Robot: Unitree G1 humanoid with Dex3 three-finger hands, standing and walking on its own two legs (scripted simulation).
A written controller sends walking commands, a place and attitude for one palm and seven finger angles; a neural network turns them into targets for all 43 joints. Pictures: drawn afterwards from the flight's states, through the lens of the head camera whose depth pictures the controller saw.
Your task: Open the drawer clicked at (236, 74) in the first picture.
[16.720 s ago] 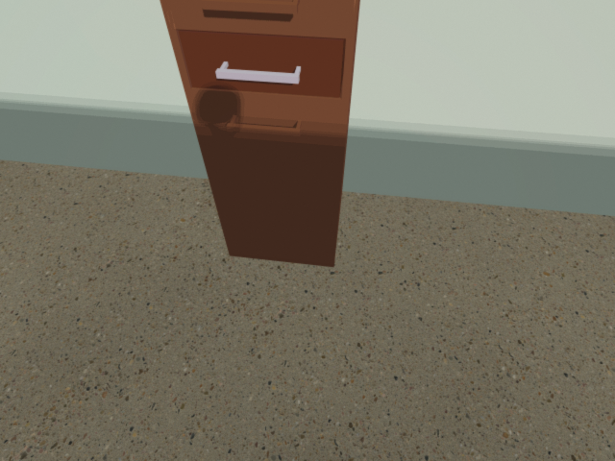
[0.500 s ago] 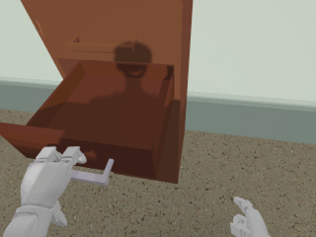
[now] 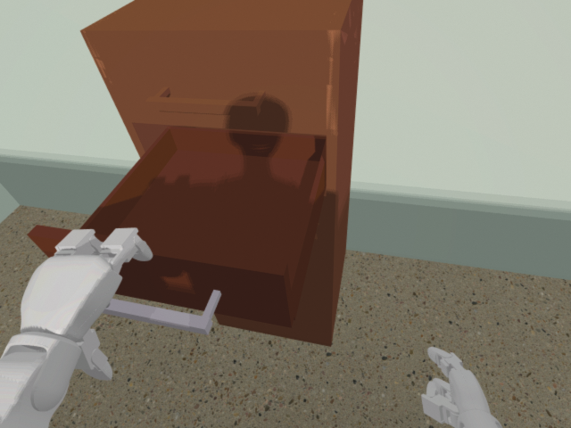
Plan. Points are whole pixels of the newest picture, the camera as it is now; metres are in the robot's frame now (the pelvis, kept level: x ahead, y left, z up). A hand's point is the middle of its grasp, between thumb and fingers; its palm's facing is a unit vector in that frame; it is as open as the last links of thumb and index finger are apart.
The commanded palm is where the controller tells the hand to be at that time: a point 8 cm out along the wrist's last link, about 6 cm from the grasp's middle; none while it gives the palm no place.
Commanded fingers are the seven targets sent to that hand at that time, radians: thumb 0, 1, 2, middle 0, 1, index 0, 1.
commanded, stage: lift the hand off the handle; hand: left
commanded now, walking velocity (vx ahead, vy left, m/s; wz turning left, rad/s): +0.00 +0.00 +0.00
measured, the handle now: (150, 300) +0.25 +0.25 +0.05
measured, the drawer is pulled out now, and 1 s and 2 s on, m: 0.30 0.30 0.30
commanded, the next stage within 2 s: draw the hand back to the body in 0.62 s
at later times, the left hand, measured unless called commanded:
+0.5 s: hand (94, 260) +0.22 +0.24 +0.19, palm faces +0.15 -0.02 -0.99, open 13.9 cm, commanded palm +0.18 +0.25 +0.25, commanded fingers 0.00 -0.50 0.30 -0.30 -1.20 -0.30 -1.20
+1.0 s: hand (81, 263) +0.22 +0.26 +0.19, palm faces +0.12 -0.03 -0.99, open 13.9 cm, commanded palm +0.17 +0.26 +0.25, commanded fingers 0.00 -0.50 0.30 -0.30 -1.20 -0.30 -1.20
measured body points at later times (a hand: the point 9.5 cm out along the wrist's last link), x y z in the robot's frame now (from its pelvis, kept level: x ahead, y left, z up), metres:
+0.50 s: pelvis -0.01 +0.00 +0.01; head -0.02 -0.05 +0.45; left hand +0.21 +0.24 +0.24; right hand +0.21 -0.20 -0.09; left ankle -0.01 +0.12 -0.74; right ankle +0.02 -0.11 -0.74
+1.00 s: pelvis -0.02 -0.01 +0.00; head -0.02 -0.06 +0.45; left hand +0.21 +0.26 +0.24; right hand +0.20 -0.22 -0.10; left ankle -0.01 +0.12 -0.73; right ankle +0.02 -0.11 -0.74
